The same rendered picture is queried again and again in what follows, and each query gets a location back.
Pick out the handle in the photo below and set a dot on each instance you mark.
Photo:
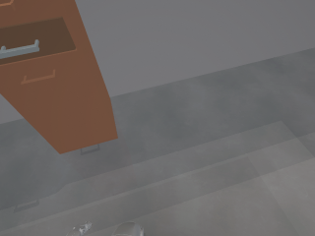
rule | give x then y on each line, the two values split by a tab
7	7
39	81
5	53

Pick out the cabinet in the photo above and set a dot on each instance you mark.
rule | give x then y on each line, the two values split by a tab
73	112

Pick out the left robot thigh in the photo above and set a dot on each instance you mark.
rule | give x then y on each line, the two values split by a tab
129	229

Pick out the robot left hand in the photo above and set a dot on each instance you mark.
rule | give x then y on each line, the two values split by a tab
80	229

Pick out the drawer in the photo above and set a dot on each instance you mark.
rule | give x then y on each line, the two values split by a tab
52	34

